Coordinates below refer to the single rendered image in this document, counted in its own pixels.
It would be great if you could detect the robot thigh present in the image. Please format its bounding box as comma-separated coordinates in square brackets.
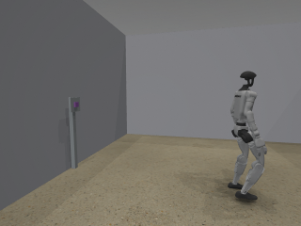
[240, 130, 265, 169]
[231, 130, 249, 164]

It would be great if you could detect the panel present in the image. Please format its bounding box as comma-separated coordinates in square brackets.
[69, 97, 81, 169]

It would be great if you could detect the robot right forearm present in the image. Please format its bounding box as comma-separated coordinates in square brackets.
[246, 111, 261, 138]

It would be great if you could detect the left robot upper arm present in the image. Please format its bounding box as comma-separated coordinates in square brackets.
[230, 91, 237, 113]

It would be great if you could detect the robot left forearm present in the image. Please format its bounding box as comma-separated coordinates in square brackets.
[230, 112, 239, 124]

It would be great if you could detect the robot right thigh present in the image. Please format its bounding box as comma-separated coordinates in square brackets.
[240, 130, 265, 169]

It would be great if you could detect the right robot upper arm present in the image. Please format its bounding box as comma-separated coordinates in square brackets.
[244, 90, 257, 118]

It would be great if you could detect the robot left thigh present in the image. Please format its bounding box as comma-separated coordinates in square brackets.
[231, 130, 249, 164]

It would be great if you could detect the robot right hand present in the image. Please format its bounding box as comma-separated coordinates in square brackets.
[254, 137, 267, 156]

